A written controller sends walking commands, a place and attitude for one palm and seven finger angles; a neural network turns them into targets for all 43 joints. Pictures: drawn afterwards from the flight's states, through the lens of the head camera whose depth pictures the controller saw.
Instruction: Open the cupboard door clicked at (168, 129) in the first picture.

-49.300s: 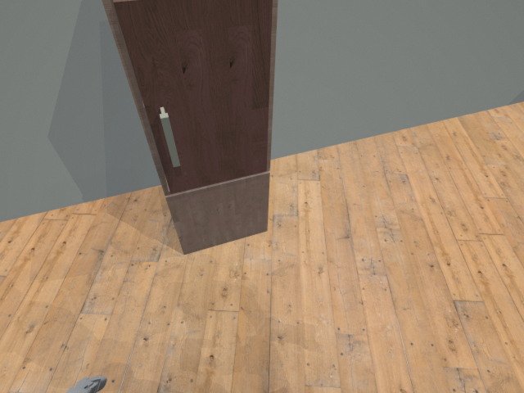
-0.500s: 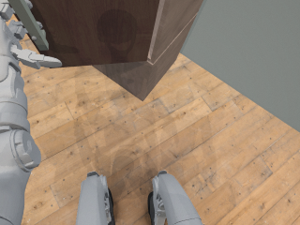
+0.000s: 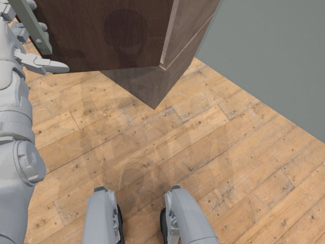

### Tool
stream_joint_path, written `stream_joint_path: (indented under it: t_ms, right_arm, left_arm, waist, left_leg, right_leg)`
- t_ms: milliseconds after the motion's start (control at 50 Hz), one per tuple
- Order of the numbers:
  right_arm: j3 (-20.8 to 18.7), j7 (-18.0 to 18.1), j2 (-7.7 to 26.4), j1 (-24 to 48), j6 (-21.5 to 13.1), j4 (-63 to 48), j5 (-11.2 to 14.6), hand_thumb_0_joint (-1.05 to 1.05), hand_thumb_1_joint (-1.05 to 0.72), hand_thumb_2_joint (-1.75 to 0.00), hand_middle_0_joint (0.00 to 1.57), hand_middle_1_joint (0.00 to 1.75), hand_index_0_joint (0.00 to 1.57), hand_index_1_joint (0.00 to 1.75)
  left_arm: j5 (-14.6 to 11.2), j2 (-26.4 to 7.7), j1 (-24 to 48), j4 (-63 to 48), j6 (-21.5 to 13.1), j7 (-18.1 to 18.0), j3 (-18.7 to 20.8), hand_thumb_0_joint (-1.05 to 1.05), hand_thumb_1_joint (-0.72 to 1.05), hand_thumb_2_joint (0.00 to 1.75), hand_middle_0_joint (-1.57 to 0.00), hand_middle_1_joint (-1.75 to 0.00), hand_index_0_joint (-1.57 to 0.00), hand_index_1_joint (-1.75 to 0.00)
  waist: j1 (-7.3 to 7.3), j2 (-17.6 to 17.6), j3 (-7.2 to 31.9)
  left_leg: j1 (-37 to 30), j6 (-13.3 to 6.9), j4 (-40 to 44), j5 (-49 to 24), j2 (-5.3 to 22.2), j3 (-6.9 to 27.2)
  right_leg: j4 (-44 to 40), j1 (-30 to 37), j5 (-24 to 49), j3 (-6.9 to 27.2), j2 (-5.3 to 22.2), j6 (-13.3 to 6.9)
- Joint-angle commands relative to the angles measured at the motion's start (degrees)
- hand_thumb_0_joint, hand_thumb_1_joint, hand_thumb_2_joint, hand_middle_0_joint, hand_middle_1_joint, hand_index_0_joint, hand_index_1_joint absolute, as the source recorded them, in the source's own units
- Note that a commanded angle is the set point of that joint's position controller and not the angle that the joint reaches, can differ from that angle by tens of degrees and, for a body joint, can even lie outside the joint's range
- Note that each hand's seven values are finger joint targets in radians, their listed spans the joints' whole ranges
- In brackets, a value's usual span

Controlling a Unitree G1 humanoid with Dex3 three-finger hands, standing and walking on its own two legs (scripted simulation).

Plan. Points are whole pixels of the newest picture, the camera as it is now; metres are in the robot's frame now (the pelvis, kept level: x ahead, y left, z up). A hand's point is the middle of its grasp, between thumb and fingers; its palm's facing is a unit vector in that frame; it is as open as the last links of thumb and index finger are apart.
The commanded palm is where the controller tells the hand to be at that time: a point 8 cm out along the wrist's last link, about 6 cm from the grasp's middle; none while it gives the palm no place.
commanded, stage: slide the fingers in behind the handle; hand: left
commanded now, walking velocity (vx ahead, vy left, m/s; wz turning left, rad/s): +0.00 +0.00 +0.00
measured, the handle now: (30, 15) +0.61 +0.24 +0.07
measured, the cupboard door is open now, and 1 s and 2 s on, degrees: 46 46 91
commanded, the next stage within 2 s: close the thumb around the handle in 0.04 s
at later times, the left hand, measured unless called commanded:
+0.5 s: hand (41, 40) +0.55 +0.22 +0.06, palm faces +0.10 -0.99 -0.02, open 10.3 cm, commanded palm +0.53 +0.24 +0.05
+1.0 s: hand (44, 39) +0.55 +0.21 +0.06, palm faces +0.11 -0.99 -0.02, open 5.9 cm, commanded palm +0.53 +0.23 +0.05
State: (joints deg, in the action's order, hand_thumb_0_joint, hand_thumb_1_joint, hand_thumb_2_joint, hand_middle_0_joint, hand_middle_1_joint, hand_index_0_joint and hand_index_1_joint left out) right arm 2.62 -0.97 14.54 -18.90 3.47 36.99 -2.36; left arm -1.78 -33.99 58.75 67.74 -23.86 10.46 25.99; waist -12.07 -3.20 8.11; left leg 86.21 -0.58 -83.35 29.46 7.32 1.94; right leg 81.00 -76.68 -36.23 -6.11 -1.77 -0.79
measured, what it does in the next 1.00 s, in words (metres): stands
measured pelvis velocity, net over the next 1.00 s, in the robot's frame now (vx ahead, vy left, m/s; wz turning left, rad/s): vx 0.00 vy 0.00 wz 0.00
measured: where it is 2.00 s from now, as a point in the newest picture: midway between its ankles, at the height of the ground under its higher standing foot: (143, 238)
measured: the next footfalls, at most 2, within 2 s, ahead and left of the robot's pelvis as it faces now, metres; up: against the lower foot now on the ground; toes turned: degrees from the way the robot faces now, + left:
none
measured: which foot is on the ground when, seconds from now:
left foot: down 0.00-1.00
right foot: down 0.00-1.00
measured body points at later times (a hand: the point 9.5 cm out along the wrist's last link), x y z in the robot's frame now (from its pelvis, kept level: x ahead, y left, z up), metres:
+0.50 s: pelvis +0.00 +0.01 +0.00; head +0.19 +0.04 +0.41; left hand +0.54 +0.27 +0.06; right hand +0.00 -0.26 -0.11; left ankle +0.06 +0.12 -0.57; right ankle +0.01 -0.12 -0.57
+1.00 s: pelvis +0.00 +0.00 +0.00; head +0.19 +0.03 +0.41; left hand +0.54 +0.26 +0.06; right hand +0.01 -0.27 -0.11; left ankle +0.06 +0.12 -0.57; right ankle +0.01 -0.12 -0.57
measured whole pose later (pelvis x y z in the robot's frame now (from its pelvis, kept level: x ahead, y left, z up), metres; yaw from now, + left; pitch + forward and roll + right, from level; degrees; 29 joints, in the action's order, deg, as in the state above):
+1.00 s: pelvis +0.00 +0.00 +0.00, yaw +0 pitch +32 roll -6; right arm 2.6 -1.1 14.5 -18.7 4.2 36.7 -2.5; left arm -1.4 -33.0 59.2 67.7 -24.3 9.5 26.0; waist -12.3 -3.3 8.1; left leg 86.3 -0.5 -83.4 29.4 7.2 1.9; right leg 81.3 -77.0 -36.3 -5.8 -1.9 -0.8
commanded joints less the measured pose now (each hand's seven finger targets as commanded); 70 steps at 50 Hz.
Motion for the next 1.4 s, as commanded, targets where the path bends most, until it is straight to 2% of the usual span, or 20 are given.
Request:
stream_joint_path:
  t_ms: [0,40,60,120,160,220,300,360,480,600,620,660,700,920,940,980,1140,1280,1360,1380]
  right_arm:
    - [-4.31,0.64,11.55,-12.21,-0.33,-1.03,-0.27,0.00,-0.90,-0.90,0.20,0.30,0.20,0.30]
    - [-4.26,0.49,11.38,-12.13,-0.15,-1.02,-0.15,0.00,-0.90,-0.90,0.20,0.30,0.20,0.30]
    - [-4.34,0.65,11.65,-12.51,0.06,-0.75,-0.22,0.00,-0.90,-0.90,0.20,0.30,0.20,0.30]
    - [-4.05,0.75,11.61,-12.51,0.31,-0.94,-0.08,0.00,-0.90,-0.90,0.20,0.30,0.20,0.30]
    - [-3.89,0.79,11.64,-12.36,0.25,-1.22,-0.07,0.00,-0.90,-0.90,0.20,0.30,0.20,0.30]
    - [-3.99,0.70,11.36,-12.30,-0.08,-0.82,-0.42,0.00,-0.90,-0.90,0.20,0.30,0.20,0.30]
    - [-4.13,0.48,11.62,-12.32,-0.09,-0.76,-0.55,0.00,-0.90,-0.90,0.20,0.30,0.20,0.30]
    - [-4.08,0.46,11.68,-12.63,0.36,-0.73,-0.53,0.00,-0.90,-0.90,0.20,0.30,0.20,0.30]
    - [-4.28,0.39,11.57,-12.72,0.41,-1.15,-0.56,0.00,-0.90,-0.90,0.20,0.30,0.20,0.30]
    - [-4.13,0.34,11.38,-12.14,0.27,-1.29,-0.34,0.00,-0.90,-0.90,0.20,0.30,0.20,0.30]
    - [-3.98,0.40,11.30,-11.80,0.27,-1.15,-0.25,0.00,-0.90,-0.90,0.20,0.30,0.20,0.30]
    - [-3.80,0.51,11.28,-11.78,0.24,-1.00,-0.17,0.00,-0.90,-0.90,0.20,0.30,0.20,0.30]
    - [-3.91,0.50,11.26,-11.65,0.03,-1.03,-0.27,0.00,-0.90,-0.90,0.20,0.30,0.20,0.30]
    - [-3.78,0.88,11.50,-12.09,0.50,-1.59,-0.28,0.00,-0.90,-0.90,0.20,0.30,0.20,0.30]
    - [-3.92,0.72,11.15,-11.89,0.39,-1.63,-0.27,0.00,-0.90,-0.90,0.20,0.30,0.20,0.30]
    - [-4.14,0.56,11.18,-12.17,0.27,-1.68,-0.34,0.00,-0.90,-0.90,0.20,0.30,0.20,0.30]
    - [-4.74,0.00,10.45,-10.34,0.50,-3.30,0.69,0.00,-0.90,-0.90,0.20,0.30,0.20,0.30]
    - [-6.09,-1.16,9.06,-7.74,0.12,-5.13,1.64,0.00,-0.90,-0.90,0.20,0.30,0.20,0.30]
    - [-6.71,-1.56,8.52,-5.63,0.23,-6.23,2.08,0.00,-0.90,-0.90,0.20,0.30,0.20,0.30]
    - [-6.59,-1.15,7.53,-5.06,-0.06,-7.15,1.25,0.00,-0.90,-0.90,0.20,0.30,0.20,0.30]
  left_arm:
    - [-0.87,-12.45,23.74,-14.79,-5.16,0.14,0.27,0.00,-0.50,0.30,-0.30,-1.20,-0.30,-1.20]
    - [-1.05,-10.72,23.12,-13.97,-4.39,0.22,-0.92,0.00,-0.50,0.30,-0.30,-1.20,-0.30,-1.20]
    - [-0.97,-12.44,23.44,-13.94,-4.03,0.03,0.45,0.00,-0.50,0.30,-0.30,-1.20,-0.30,-1.20]
    - [-0.86,-12.26,24.11,-12.29,-2.94,-0.17,0.12,0.00,-0.50,0.30,-0.30,-1.20,-0.30,-1.20]
    - [-0.74,-13.22,23.43,-11.30,-2.71,-0.52,1.00,0.00,-0.39,0.35,-0.31,-1.21,-0.31,-1.21]
    - [-0.28,-11.67,26.99,-14.29,-4.26,-0.95,-0.78,0.00,-0.22,0.42,-0.32,-1.23,-0.32,-1.23]
    - [-0.25,-12.34,24.85,-13.50,-5.13,-1.02,0.10,0.00,0.00,0.52,-0.34,-1.25,-0.34,-1.25]
    - [-0.04,-10.96,25.05,-12.11,-4.08,-0.87,-1.23,0.00,0.17,0.59,-0.35,-1.27,-0.35,-1.27]
    - [-0.69,-10.84,23.72,-14.43,-4.18,-1.20,-0.21,0.00,0.51,0.73,-0.37,-1.31,-0.37,-1.31]
    - [-0.76,-12.65,21.75,-14.08,-5.10,-1.78,1.48,0.00,0.84,0.88,-0.40,-1.34,-0.40,-1.34]
    - [-0.71,-12.93,22.28,-13.04,-4.98,-1.82,1.44,0.00,0.90,0.90,-0.40,-1.35,-0.40,-1.35]
    - [-0.24,-13.01,23.35,-11.93,-4.97,-1.69,0.73,0.00,0.90,0.90,-0.40,-1.35,-0.40,-1.35]
    - [-0.05,-11.91,24.99,-12.40,-5.51,-1.71,-0.36,0.00,0.90,0.90,-0.40,-1.35,-0.40,-1.35]
    - [0.21,-15.55,24.11,-12.11,-4.13,-1.28,2.08,0.00,0.90,0.90,-0.40,-1.35,-0.40,-1.35]
    - [0.01,-12.13,24.64,-12.93,-4.08,-1.08,-0.52,0.00,0.90,0.90,-0.40,-1.35,-0.40,-1.35]
    - [-0.42,-11.79,22.62,-14.08,-4.35,-0.96,0.14,0.00,0.90,0.90,-0.40,-1.35,-0.40,-1.35]
    - [-3.16,-7.42,8.59,-17.67,-3.71,-0.21,-0.48,0.00,0.90,0.90,-0.40,-1.35,-0.40,-1.35]
    - [-5.99,4.21,-8.44,-28.09,-4.76,-1.54,-5.89,0.00,0.90,0.90,-0.40,-1.35,-0.40,-1.35]
    - [-6.51,9.40,-16.82,-33.42,-5.62,-3.58,-9.01,0.00,0.90,0.90,-0.40,-1.35,-0.40,-1.35]
    - [-10.31,10.94,-18.26,-37.01,-5.76,-12.47,-0.67,0.00,0.90,0.90,-0.40,-1.35,-0.40,-1.35]
  waist:
    - [-0.15,-13.11,36.75]
    - [-0.49,-12.01,35.33]
    - [-0.60,-10.81,35.01]
    - [-0.91,-9.92,33.43]
    - [-0.80,-8.76,31.91]
    - [-1.24,-11.99,33.93]
    - [-0.77,-12.47,34.71]
    - [-1.40,-11.12,32.92]
    - [-0.43,-11.86,35.65]
    - [0.23,-9.60,34.64]
    - [-0.28,-8.38,33.09]
    - [-0.82,-8.49,30.96]
    - [-1.17,-10.05,31.63]
    - [-0.28,-9.76,34.58]
    - [-0.81,-10.70,34.69]
    - [0.11,-11.25,36.24]
    - [3.05,-6.10,35.25]
    - [5.36,-3.97,34.60]
    - [6.06,-1.63,30.08]
    - [10.40,-4.09,30.51]
  left_leg:
    - [-40.98,-1.06,6.75,-23.02,-2.81,4.35]
    - [-39.85,-1.14,6.93,-22.08,-2.92,4.17]
    - [-39.41,-1.25,6.86,-22.14,-2.70,4.19]
    - [-37.29,-1.40,6.89,-20.47,-2.91,4.01]
    - [-35.74,-1.44,7.16,-18.99,-2.97,3.88]
    - [-38.85,-1.20,7.08,-20.39,-2.89,4.54]
    - [-40.10,-0.96,7.00,-21.74,-2.77,4.85]
    - [-39.38,-1.01,7.45,-20.40,-2.75,4.98]
    - [-41.74,-0.86,7.78,-23.21,-2.79,5.19]
    - [-38.00,-1.16,7.59,-21.44,-3.12,3.82]
    - [-36.10,-1.31,7.37,-19.92,-3.12,3.54]
    - [-34.70,-1.39,7.47,-17.92,-3.14,3.46]
    - [-35.81,-1.35,7.34,-17.59,-3.11,3.66]
    - [-34.79,-1.57,6.14,-20.32,-3.10,3.37]
    - [-35.80,-1.49,6.31,-20.15,-3.16,3.33]
    - [-37.84,-1.37,6.49,-21.25,-3.04,3.54]
    - [-34.88,-1.30,8.67,-20.67,-3.81,1.46]
    - [-39.39,-0.89,12.03,-23.98,-4.81,0.46]
    - [-40.17,-0.58,14.16,-22.79,-5.19,-0.07]
    - [-41.45,0.18,15.36,-24.82,-5.14,-0.56]
  right_leg:
    - [-10.79,4.50,19.73,2.22,-2.12,-0.84]
    - [-11.19,4.94,19.48,2.13,-2.14,-0.65]
    - [-11.19,5.35,19.82,2.10,-2.09,-0.57]
    - [-11.37,5.30,18.97,2.22,-2.06,-0.42]
    - [-11.70,5.70,17.93,2.26,-2.16,-0.41]
    - [-11.08,3.64,17.89,2.02,-2.07,-0.68]
    - [-10.64,3.11,18.40,1.86,-2.10,-0.87]
    - [-11.05,3.01,17.64,1.62,-2.07,-0.72]
    - [-10.74,3.73,19.43,1.67,-2.06,-0.85]
    - [-11.65,7.40,19.91,2.39,-2.19,-0.55]
    - [-11.87,7.57,19.16,2.55,-2.22,-0.40]
    - [-12.07,6.90,17.56,2.62,-2.20,-0.40]
    - [-11.86,5.37,16.86,2.61,-2.20,-0.46]
    - [-10.89,7.58,19.67,2.94,-2.10,-0.36]
    - [-11.22,6.86,19.50,2.91,-2.13,-0.35]
    - [-10.92,6.67,19.80,2.78,-2.10,-0.51]
    - [-12.44,14.95,23.83,3.37,-1.97,-0.05]
    - [-14.21,18.86,28.94,3.14,-1.66,-0.05]
    - [-15.55,19.34,28.47,2.54,-1.54,0.06]
    - [-15.47,20.48,28.66,2.21,-1.40,0.08]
